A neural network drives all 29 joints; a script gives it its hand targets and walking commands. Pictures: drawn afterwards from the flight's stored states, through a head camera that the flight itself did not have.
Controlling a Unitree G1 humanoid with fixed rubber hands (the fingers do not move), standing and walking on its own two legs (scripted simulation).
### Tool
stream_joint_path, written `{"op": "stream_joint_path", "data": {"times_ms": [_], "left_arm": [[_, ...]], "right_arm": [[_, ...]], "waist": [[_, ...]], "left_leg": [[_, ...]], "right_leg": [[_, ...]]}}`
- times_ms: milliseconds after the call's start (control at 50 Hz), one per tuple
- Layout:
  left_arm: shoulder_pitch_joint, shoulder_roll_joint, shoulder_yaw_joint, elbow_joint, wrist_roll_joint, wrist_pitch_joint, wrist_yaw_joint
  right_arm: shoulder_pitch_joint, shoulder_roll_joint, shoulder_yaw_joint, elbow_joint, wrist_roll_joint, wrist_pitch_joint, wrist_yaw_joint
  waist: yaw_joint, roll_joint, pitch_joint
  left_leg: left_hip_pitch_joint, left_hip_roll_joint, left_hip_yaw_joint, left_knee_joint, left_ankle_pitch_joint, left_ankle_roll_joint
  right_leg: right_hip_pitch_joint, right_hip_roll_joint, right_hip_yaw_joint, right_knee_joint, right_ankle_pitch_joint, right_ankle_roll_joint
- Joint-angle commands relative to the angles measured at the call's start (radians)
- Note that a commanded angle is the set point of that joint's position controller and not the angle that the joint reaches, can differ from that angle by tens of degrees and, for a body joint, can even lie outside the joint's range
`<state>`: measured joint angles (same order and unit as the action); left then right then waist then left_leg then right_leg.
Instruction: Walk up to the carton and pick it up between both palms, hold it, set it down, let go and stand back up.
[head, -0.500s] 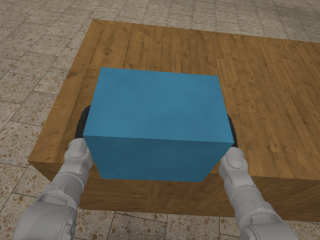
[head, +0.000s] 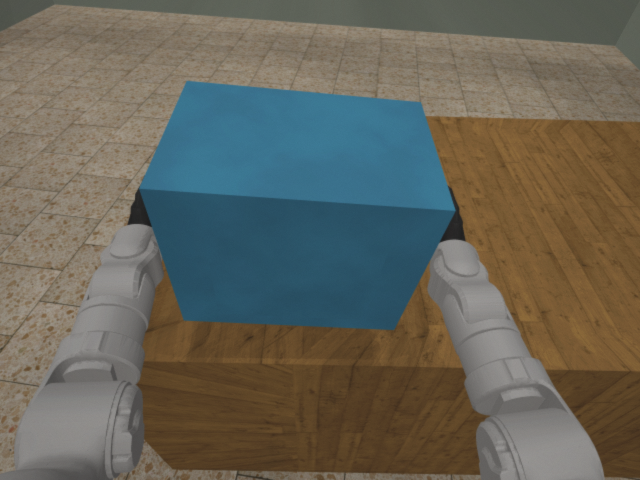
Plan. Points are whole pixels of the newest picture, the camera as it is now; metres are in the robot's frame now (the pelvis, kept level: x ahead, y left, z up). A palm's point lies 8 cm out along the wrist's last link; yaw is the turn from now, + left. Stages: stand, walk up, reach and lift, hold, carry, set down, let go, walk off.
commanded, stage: reach and lift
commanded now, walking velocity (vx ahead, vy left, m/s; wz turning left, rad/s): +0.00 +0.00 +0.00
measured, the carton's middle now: (298, 215) +0.42 +0.03 +0.13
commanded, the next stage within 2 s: hold in 1.74 s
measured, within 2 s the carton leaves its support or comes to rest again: neither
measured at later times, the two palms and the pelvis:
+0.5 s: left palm (153, 242) +0.37 +0.21 +0.13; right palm (468, 268) +0.34 -0.17 +0.12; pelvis -0.01 +0.01 +0.00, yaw +0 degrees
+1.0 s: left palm (156, 223) +0.38 +0.20 +0.15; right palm (481, 251) +0.35 -0.18 +0.15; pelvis +0.01 +0.02 +0.00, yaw +0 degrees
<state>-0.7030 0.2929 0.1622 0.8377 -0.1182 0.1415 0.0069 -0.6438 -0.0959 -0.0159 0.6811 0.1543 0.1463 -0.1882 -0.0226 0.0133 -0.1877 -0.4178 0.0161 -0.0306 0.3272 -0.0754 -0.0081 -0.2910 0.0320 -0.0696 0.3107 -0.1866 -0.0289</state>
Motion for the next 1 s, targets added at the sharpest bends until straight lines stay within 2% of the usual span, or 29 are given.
{"op": "stream_joint_path", "data": {"times_ms": [0,100,240,360,380,400,420,440,460,480,500,520,580,620,640,660,680,700,720,740,780,800,820,840,880,900,920,960,980], "left_arm": [[-0.721,-0.612,-0.279,-0.356,0.01,-0.061,-0.228],[-0.746,-0.657,-0.283,-0.458,0.032,-0.002,-0.225],[-0.753,-0.718,-0.381,-0.659,0.02,0.059,-0.184],[-0.686,-0.719,-0.43,-0.746,0.025,0.122,-0.151],[-0.64,-0.727,-0.45,-0.77,0.026,0.127,-0.144],[-0.653,-0.725,-0.455,-0.789,0.027,0.135,-0.138],[-0.64,-0.722,-0.463,-0.797,0.034,0.147,-0.131],[-0.619,-0.719,-0.465,-0.814,0.036,0.159,-0.126],[-0.597,-0.726,-0.468,-0.815,0.03,0.171,-0.124],[-0.576,-0.712,-0.464,-0.811,0.038,0.184,-0.121],[-0.562,-0.693,-0.462,-0.817,0.038,0.197,-0.12],[-0.532,-0.688,-0.452,-0.813,0.05,0.208,-0.119],[-0.508,-0.673,-0.43,-0.828,0.062,0.238,-0.121],[-0.5,-0.672,-0.429,-0.829,0.068,0.252,-0.125],[-0.489,-0.668,-0.43,-0.864,0.064,0.252,-0.126],[-0.504,-0.665,-0.423,-0.892,0.073,0.256,-0.125],[-0.513,-0.659,-0.435,-0.921,0.071,0.258,-0.123],[-0.546,-0.661,-0.441,-0.942,0.061,0.257,-0.124],[-0.533,-0.667,-0.469,-0.991,0.056,0.252,-0.12],[-0.565,-0.677,-0.479,-1.008,0.057,0.251,-0.118],[-0.541,-0.692,-0.504,-1.06,0.049,0.247,-0.114],[-0.523,-0.702,-0.525,-1.09,0.043,0.245,-0.11],[-0.508,-0.698,-0.524,-1.114,0.043,0.247,-0.107],[-0.525,-0.677,-0.531,-1.138,0.033,0.247,-0.105],[-0.48,-0.665,-0.513,-1.099,0.043,0.259,-0.105],[-0.457,-0.649,-0.497,-1.071,0.053,0.271,-0.11],[-0.455,-0.64,-0.487,-1.074,0.065,0.285,-0.113],[-0.367,-0.607,-0.427,-0.979,0.095,0.328,-0.125],[-0.356,-0.6,-0.397,-0.973,0.103,0.348,-0.133]], "right_arm": [[-0.739,0.584,0.329,-0.273,0.01,-0.009,0.093],[-0.759,0.536,0.286,-0.342,-0.015,-0.008,0.117],[-0.803,0.519,0.309,-0.489,-0.028,-0.041,0.157],[-0.789,0.503,0.325,-0.565,-0.03,-0.033,0.187],[-0.805,0.502,0.345,-0.626,-0.013,-0.034,0.195],[-0.795,0.501,0.351,-0.606,-0.016,-0.028,0.2],[-0.791,0.491,0.345,-0.608,-0.014,-0.023,0.205],[-0.779,0.473,0.359,-0.615,-0.001,-0.021,0.211],[-0.766,0.472,0.359,-0.628,-0.003,-0.015,0.216],[-0.749,0.436,0.342,-0.627,0.005,-0.009,0.216],[-0.732,0.425,0.339,-0.61,0.007,0.001,0.217],[-0.707,0.415,0.325,-0.61,-0.004,0.013,0.22],[-0.669,0.402,0.298,-0.594,-0.019,0.033,0.225],[-0.667,0.399,0.299,-0.611,-0.019,0.039,0.223],[-0.652,0.399,0.303,-0.625,-0.014,0.04,0.221],[-0.654,0.415,0.315,-0.638,-0.007,0.044,0.221],[-0.658,0.408,0.317,-0.661,-0.009,0.046,0.221],[-0.643,0.418,0.316,-0.672,0.007,0.046,0.221],[-0.655,0.425,0.325,-0.707,0.014,0.039,0.22],[-0.668,0.433,0.327,-0.72,0.024,0.032,0.219],[-0.659,0.431,0.372,-0.8,0.038,0.015,0.216],[-0.649,0.421,0.374,-0.819,0.037,0.013,0.211],[-0.64,0.418,0.395,-0.855,0.043,0.008,0.209],[-0.624,0.408,0.395,-0.855,0.045,0.013,0.206],[-0.628,0.397,0.401,-0.917,0.048,0.014,0.203],[-0.615,0.374,0.388,-0.879,0.045,0.022,0.198],[-0.592,0.36,0.388,-0.838,0.043,0.036,0.19],[-0.526,0.32,0.343,-0.753,0.045,0.08,0.176],[-0.505,0.307,0.336,-0.725,0.055,0.098,0.172]], "waist": [[-0.009,0.018,-0.44],[-0.014,0.057,-0.424],[-0.019,0.101,-0.53],[-0.017,0.082,-0.546],[-0.018,0.058,-0.526],[-0.015,0.051,-0.512],[-0.026,0.061,-0.489],[-0.017,0.045,-0.476],[-0.027,0.037,-0.462],[-0.041,0.055,-0.457],[-0.033,0.05,-0.436],[-0.048,0.043,-0.419],[-0.05,0.017,-0.382],[-0.062,0.014,-0.369],[-0.051,0.028,-0.384],[-0.055,0.01,-0.395],[-0.057,0.02,-0.417],[-0.064,0.032,-0.448],[-0.057,0.064,-0.479],[-0.072,0.074,-0.53],[-0.063,0.086,-0.607],[-0.072,0.103,-0.64],[-0.061,0.104,-0.65],[-0.067,0.086,-0.659],[-0.054,0.068,-0.637],[-0.061,0.053,-0.588],[-0.059,0.063,-0.531],[-0.071,0.06,-0.391],[-0.061,0.044,-0.32]], "left_leg": [[0.392,-0.031,-0.019,0.007,0.273,0.025],[0.478,-0.025,-0.009,0.004,0.243,0.001],[0.567,-0.016,0.001,0.015,0.229,-0.008],[0.591,-0.004,0.002,0.017,0.19,0.01],[0.574,-0.017,-0.003,0.037,0.156,-0.005],[0.559,-0.022,0.003,0.034,0.131,-0.014],[0.563,-0.023,0.004,0.036,0.131,-0.015],[0.572,-0.022,-0.003,0.032,0.131,-0.013],[0.573,-0.021,-0.006,0.036,0.115,-0.016],[0.583,-0.021,-0.002,0.026,0.1,-0.024],[0.584,-0.021,-0.011,0.024,0.1,-0.022],[0.592,-0.019,-0.008,0.016,0.074,-0.019],[0.573,-0.022,-0.004,0.006,0.043,-0.007],[0.556,-0.024,-0.014,0.01,0.064,0.003],[0.531,-0.022,-0.009,0.001,0.081,0.005],[0.525,-0.024,-0.01,0.003,0.077,0.007],[0.529,-0.026,-0.012,0.005,0.102,0.012],[0.542,-0.03,-0.004,0.013,0.145,0.003],[0.565,-0.026,-0.011,0.021,0.191,0.002],[0.595,-0.032,-0.01,0.04,0.247,-0.004],[0.661,-0.028,-0.025,0.064,0.362,-0.006],[0.679,-0.031,-0.02,0.074,0.398,-0.009],[0.675,-0.03,-0.019,0.088,0.431,-0.016],[0.679,-0.026,-0.025,0.09,0.446,-0.011],[0.656,-0.029,-0.025,0.09,0.414,0.001],[0.635,-0.031,-0.023,0.081,0.393,0.004],[0.614,-0.028,-0.021,0.06,0.355,0.007],[0.575,-0.029,-0.021,0.046,0.265,0.004],[0.535,-0.03,-0.021,0.033,0.226,0.012]], "right_leg": [[0.306,-0.027,0.066,-0.022,0.556,0.068],[0.248,-0.003,0.043,-0.088,0.407,0.037],[0.191,0.014,0.025,-0.109,0.334,0.026],[0.149,0.015,0.021,-0.117,0.268,0.027],[0.135,0.015,0.002,-0.12,0.254,0.037],[0.137,0.017,-0.009,-0.12,0.233,0.039],[0.13,0.016,-0.008,-0.111,0.238,0.043],[0.129,0.014,0.001,-0.114,0.237,0.038],[0.124,0.013,0.002,-0.116,0.232,0.038],[0.11,0.013,-0.008,-0.116,0.221,0.043],[0.094,0.013,-0.006,-0.121,0.211,0.036],[0.083,0.009,-0.004,-0.126,0.203,0.044],[0.08,0.004,-0.007,-0.13,0.174,0.048],[0.089,-0.001,0.005,-0.122,0.224,0.054],[0.123,0.002,0.006,-0.117,0.261,0.064],[0.151,0.001,0.006,-0.112,0.283,0.068],[0.161,0.005,0.004,-0.104,0.318,0.071],[0.17,0.016,-0.003,-0.096,0.346,0.062],[0.177,0.014,0.007,-0.087,0.386,0.064],[0.184,0.018,0.007,-0.084,0.435,0.067],[0.173,0.028,0.008,-0.07,0.535,0.06],[0.169,0.032,0.002,-0.079,0.553,0.061],[0.169,0.033,0.005,-0.075,0.568,0.059],[0.161,0.039,-0.005,-0.079,0.57,0.052],[0.179,0.031,0.003,-0.079,0.572,0.057],[0.178,0.035,0.003,-0.076,0.57,0.062],[0.182,0.021,0.011,-0.083,0.535,0.061],[0.172,0.008,0.004,-0.095,0.469,0.06],[0.186,0.007,0.009,-0.099,0.433,0.063]]}}
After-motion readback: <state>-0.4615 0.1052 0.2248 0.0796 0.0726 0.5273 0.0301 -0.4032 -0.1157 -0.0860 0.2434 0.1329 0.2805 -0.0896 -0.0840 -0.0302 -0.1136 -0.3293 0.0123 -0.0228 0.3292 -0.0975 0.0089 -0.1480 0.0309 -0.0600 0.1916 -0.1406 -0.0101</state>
